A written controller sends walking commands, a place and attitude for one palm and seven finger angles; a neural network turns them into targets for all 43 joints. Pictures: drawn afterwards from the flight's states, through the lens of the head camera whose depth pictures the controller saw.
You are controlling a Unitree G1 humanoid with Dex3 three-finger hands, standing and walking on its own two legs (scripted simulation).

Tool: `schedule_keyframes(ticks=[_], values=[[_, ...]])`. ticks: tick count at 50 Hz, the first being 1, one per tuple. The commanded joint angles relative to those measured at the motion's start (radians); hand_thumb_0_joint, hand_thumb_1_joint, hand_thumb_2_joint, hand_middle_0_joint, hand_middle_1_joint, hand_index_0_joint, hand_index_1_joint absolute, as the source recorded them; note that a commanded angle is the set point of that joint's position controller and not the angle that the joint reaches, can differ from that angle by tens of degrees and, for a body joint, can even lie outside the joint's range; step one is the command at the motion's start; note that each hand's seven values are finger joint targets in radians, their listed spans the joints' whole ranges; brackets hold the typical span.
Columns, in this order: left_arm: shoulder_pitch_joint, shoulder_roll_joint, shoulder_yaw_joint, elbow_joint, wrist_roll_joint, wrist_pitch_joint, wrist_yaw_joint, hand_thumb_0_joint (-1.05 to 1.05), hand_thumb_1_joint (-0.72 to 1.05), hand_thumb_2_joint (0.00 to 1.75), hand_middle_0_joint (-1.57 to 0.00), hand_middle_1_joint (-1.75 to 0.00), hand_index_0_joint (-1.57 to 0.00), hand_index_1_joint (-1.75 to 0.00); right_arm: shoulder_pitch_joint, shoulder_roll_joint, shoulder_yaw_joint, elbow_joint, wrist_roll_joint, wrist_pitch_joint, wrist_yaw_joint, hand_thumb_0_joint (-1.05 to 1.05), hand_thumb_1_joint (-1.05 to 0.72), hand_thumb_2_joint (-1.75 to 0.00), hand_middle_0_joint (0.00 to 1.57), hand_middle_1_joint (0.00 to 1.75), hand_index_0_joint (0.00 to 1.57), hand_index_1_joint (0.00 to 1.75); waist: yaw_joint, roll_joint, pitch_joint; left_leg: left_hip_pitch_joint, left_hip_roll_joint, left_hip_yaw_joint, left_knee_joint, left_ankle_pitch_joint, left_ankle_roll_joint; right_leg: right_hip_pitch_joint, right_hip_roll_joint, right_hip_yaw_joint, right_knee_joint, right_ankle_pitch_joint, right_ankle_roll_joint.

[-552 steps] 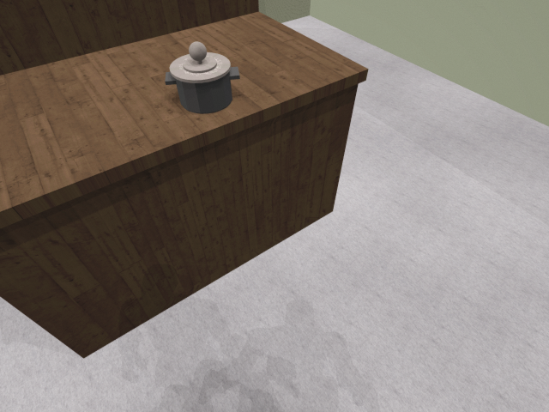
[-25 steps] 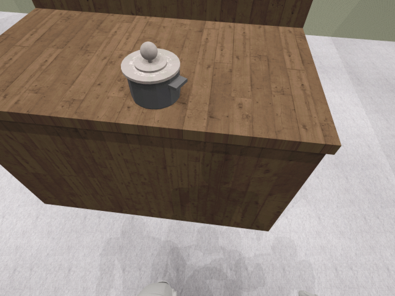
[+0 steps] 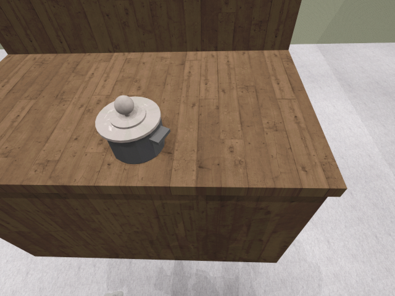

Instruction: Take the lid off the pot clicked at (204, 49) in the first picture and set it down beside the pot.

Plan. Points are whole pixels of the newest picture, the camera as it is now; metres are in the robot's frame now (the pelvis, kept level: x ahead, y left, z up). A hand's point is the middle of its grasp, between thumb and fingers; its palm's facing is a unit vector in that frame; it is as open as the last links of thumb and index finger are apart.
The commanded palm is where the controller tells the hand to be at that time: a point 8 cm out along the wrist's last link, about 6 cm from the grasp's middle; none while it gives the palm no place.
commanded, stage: come to a stop and stand still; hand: left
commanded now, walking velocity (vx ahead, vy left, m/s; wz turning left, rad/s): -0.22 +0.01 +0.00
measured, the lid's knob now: (124, 105) +0.50 +0.19 +0.12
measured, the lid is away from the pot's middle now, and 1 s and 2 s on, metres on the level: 0.00 0.00 0.00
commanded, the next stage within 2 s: look again from close up in 0.94 s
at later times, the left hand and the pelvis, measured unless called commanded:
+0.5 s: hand out of the picture -0.02 +0.21 -0.17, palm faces +0.02 -0.97 -0.25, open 7.4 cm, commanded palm none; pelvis -0.02 +0.01 +0.00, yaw -1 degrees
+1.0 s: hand out of the picture -0.04 +0.13 -0.17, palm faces +0.06 -0.99 -0.16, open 7.4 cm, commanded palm none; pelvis -0.02 -0.02 +0.01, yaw +0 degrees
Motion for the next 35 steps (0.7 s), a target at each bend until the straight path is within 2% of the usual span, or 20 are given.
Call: schedule_keyframes(ticks=[1, 3, 4, 6, 7, 8, 9, 11, 13, 18, 21, 22, 23, 24, 25, 26, 27, 28, 30, 35], values=[[0.056, 0.191, 0.055, -0.027, 0.007, 0.021, 0.016, 0.00, 0.90, 0.90, -0.20, -0.30, -0.20, -0.30, 0.104, -0.021, -0.013, -0.019, -0.004, 0.009, -0.002, 0.00, -0.90, -0.90, 0.20, 0.30, 0.20, 0.30, 0.017, -0.152, -0.100, 0.005, 0.005, 0.009, -0.042, 0.097, -0.024, 0.114, -0.265, 0.202, -0.165, 0.591, -0.140], [0.049, 0.200, 0.059, -0.022, 0.006, 0.031, 0.014, 0.00, 0.90, 0.90, -0.20, -0.30, -0.20, -0.30, 0.093, -0.024, -0.019, -0.025, -0.006, 0.010, -0.001, 0.00, -0.90, -0.90, 0.20, 0.30, 0.20, 0.30, 0.020, -0.166, -0.099, 0.033, 0.007, 0.016, -0.102, 0.144, -0.027, 0.097, -0.253, 0.193, -0.155, 0.517, -0.129], [0.037, 0.199, 0.062, -0.027, 0.004, 0.038, 0.013, 0.00, 0.90, 0.90, -0.20, -0.30, -0.20, -0.30, 0.097, -0.029, -0.021, -0.028, -0.007, 0.010, -0.001, 0.00, -0.90, -0.90, 0.20, 0.30, 0.20, 0.30, 0.011, -0.178, -0.084, 0.056, 0.007, 0.019, -0.155, 0.195, -0.027, 0.065, -0.243, 0.189, -0.143, 0.457, -0.108], [0.024, 0.178, 0.059, -0.032, -0.002, 0.048, 0.009, 0.00, 0.90, 0.90, -0.20, -0.30, -0.20, -0.30, 0.123, -0.042, -0.024, -0.022, -0.010, 0.000, 0.001, 0.00, -0.90, -0.90, 0.20, 0.30, 0.20, 0.30, -0.004, -0.126, -0.084, 0.144, 0.032, -0.003, -0.344, 0.367, -0.013, 0.021, -0.184, 0.158, -0.060, 0.314, -0.041], [0.040, 0.138, 0.052, -0.043, -0.006, 0.054, 0.004, 0.00, 0.90, 0.90, -0.20, -0.30, -0.20, -0.30, 0.120, -0.094, -0.030, -0.036, -0.017, -0.012, 0.000, 0.00, -0.90, -0.90, 0.20, 0.30, 0.20, 0.30, 0.005, 0.037, -0.093, 0.144, 0.154, -0.148, -0.431, 0.533, 0.035, -0.015, -0.088, 0.093, 0.033, 0.132, 0.022], [0.051, 0.102, 0.045, -0.046, -0.012, 0.059, 0.003, 0.00, 0.90, 0.90, -0.20, -0.30, -0.20, -0.30, 0.076, -0.147, -0.034, -0.065, -0.026, -0.018, -0.005, 0.00, -0.90, -0.90, 0.20, 0.30, 0.20, 0.30, 0.019, 0.175, -0.059, 0.046, 0.302, -0.307, -0.531, 0.627, 0.120, -0.016, 0.001, 0.044, 0.142, -0.146, 0.068], [0.044, 0.110, 0.048, -0.052, -0.009, 0.063, 0.005, 0.00, 0.90, 0.90, -0.20, -0.30, -0.20, -0.30, 0.028, -0.166, -0.035, -0.083, -0.033, -0.018, -0.008, 0.00, -0.90, -0.90, 0.20, 0.30, 0.20, 0.30, 0.022, 0.169, -0.036, -0.028, 0.341, -0.342, -0.565, 0.604, 0.182, -0.002, 0.021, 0.099, 0.265, -0.286, 0.068], [0.066, 0.122, 0.057, -0.026, 0.002, 0.078, 0.001, 0.00, 0.90, 0.90, -0.20, -0.30, -0.20, -0.30, -0.034, -0.138, -0.027, -0.091, -0.031, -0.026, -0.021, 0.00, -0.90, -0.90, 0.20, 0.30, 0.20, 0.30, 0.044, 0.164, -0.007, -0.047, 0.293, -0.280, -0.573, 0.515, 0.181, -0.041, 0.010, 0.162, 0.399, -0.260, 0.066], [0.107, 0.118, 0.055, 0.001, 0.000, 0.069, -0.011, 0.00, 0.90, 0.90, -0.20, -0.30, -0.20, -0.30, -0.055, -0.135, -0.023, -0.092, -0.031, -0.028, -0.022, 0.00, -0.90, -0.90, 0.20, 0.30, 0.20, 0.30, 0.049, 0.115, -0.029, 0.042, 0.259, -0.235, -0.539, 0.504, 0.173, -0.080, 0.018, 0.159, 0.391, -0.226, 0.072], [0.074, 0.110, 0.039, 0.002, -0.003, 0.065, -0.021, 0.00, 0.90, 0.90, -0.20, -0.30, -0.20, -0.30, 0.021, -0.177, -0.044, -0.058, -0.032, -0.014, -0.020, 0.00, -0.90, -0.90, 0.20, 0.30, 0.20, 0.30, -0.017, 0.112, -0.061, 0.212, 0.266, -0.236, -0.519, 0.517, 0.173, -0.079, 0.008, 0.114, 0.196, -0.276, 0.085], [0.142, 0.100, 0.034, 0.033, -0.009, 0.056, -0.019, 0.00, 0.90, 0.90, -0.20, -0.30, -0.20, -0.30, 0.013, -0.190, -0.047, -0.047, -0.030, -0.009, -0.013, 0.00, -0.90, -0.90, 0.20, 0.30, 0.20, 0.30, 0.006, 0.135, -0.074, 0.175, 0.233, -0.218, -0.492, 0.474, 0.145, 0.055, 0.020, 0.091, -0.023, -0.160, 0.072], [0.189, 0.101, 0.031, 0.055, -0.008, 0.049, -0.017, 0.00, 0.90, 0.90, -0.20, -0.30, -0.20, -0.30, 0.006, -0.184, -0.046, -0.045, -0.024, -0.009, -0.012, 0.00, -0.90, -0.90, 0.20, 0.30, 0.20, 0.30, 0.022, 0.109, -0.096, 0.158, 0.201, -0.193, -0.453, 0.448, 0.117, 0.133, 0.022, 0.084, -0.156, -0.045, 0.071], [0.212, 0.126, 0.031, 0.067, -0.004, 0.040, -0.011, 0.00, 0.90, 0.90, -0.20, -0.30, -0.20, -0.30, 0.007, -0.146, -0.039, -0.044, -0.014, -0.011, -0.009, 0.00, -0.90, -0.90, 0.20, 0.30, 0.20, 0.30, 0.027, 0.015, -0.079, 0.088, 0.151, -0.142, -0.398, 0.397, 0.076, 0.210, -0.013, 0.139, -0.263, 0.031, 0.062], [0.203, 0.167, 0.030, 0.073, 0.000, 0.032, -0.005, 0.00, 0.90, 0.90, -0.20, -0.30, -0.20, -0.30, -0.004, -0.102, -0.028, -0.051, -0.005, -0.011, -0.007, 0.00, -0.90, -0.90, 0.20, 0.30, 0.20, 0.30, 0.016, -0.115, -0.057, 0.023, 0.078, -0.062, -0.334, 0.308, 0.024, 0.212, -0.116, 0.277, -0.300, 0.055, 0.024], [0.178, 0.198, 0.027, 0.072, -0.004, 0.025, -0.003, 0.00, 0.90, 0.90, -0.20, -0.30, -0.20, -0.30, -0.033, -0.068, -0.011, -0.060, -0.007, -0.008, -0.001, 0.00, -0.90, -0.90, 0.20, 0.30, 0.20, 0.30, 0.011, -0.191, -0.015, 0.023, 0.034, -0.020, -0.329, 0.211, 0.000, 0.124, -0.191, 0.324, -0.326, 0.078, -0.017], [0.142, 0.200, 0.019, 0.068, -0.005, 0.022, -0.006, 0.00, 0.90, 0.90, -0.20, -0.30, -0.20, -0.30, -0.028, -0.063, -0.009, -0.055, -0.011, -0.011, 0.007, 0.00, -0.90, -0.90, 0.20, 0.30, 0.20, 0.30, -0.004, -0.136, -0.020, 0.096, 0.030, -0.027, -0.345, 0.236, -0.002, 0.053, -0.201, 0.299, -0.312, 0.037, -0.032], [0.141, 0.179, 0.019, 0.078, -0.006, 0.008, -0.004, 0.00, 0.90, 0.90, -0.20, -0.30, -0.20, -0.30, -0.029, -0.061, -0.005, -0.038, -0.021, -0.013, 0.007, 0.00, -0.90, -0.90, 0.20, 0.30, 0.20, 0.30, 0.000, -0.207, -0.023, 0.101, 0.037, -0.032, -0.348, 0.312, -0.003, 0.077, -0.144, 0.284, -0.288, 0.161, -0.025], [0.154, 0.167, 0.014, 0.088, -0.010, 0.002, -0.003, 0.00, 0.90, 0.90, -0.20, -0.30, -0.20, -0.30, -0.027, -0.072, -0.003, -0.026, -0.018, -0.014, 0.005, 0.00, -0.90, -0.90, 0.20, 0.30, 0.20, 0.30, 0.006, -0.220, -0.029, 0.104, 0.042, -0.036, -0.353, 0.337, -0.002, 0.109, -0.137, 0.267, -0.276, 0.243, -0.016], [0.167, 0.145, 0.007, 0.099, -0.014, -0.001, 0.001, 0.00, 0.90, 0.90, -0.20, -0.30, -0.20, -0.30, -0.004, -0.082, 0.001, 0.004, -0.014, -0.020, 0.000, 0.00, -0.90, -0.90, 0.20, 0.30, 0.20, 0.30, 0.001, -0.148, -0.024, 0.141, 0.060, -0.052, -0.387, 0.441, 0.001, 0.128, -0.109, 0.224, -0.236, 0.332, 0.009], [0.191, 0.134, 0.006, 0.117, -0.014, 0.007, 0.005, 0.00, 0.90, 0.90, -0.20, -0.30, -0.20, -0.30, 0.004, -0.073, 0.006, 0.039, -0.012, -0.011, -0.003, 0.00, -0.90, -0.90, 0.20, 0.30, 0.20, 0.30, 0.010, -0.059, 0.079, 0.154, 0.068, -0.054, -0.403, 0.411, -0.005, 0.054, -0.086, 0.219, -0.309, 0.094, 0.026]])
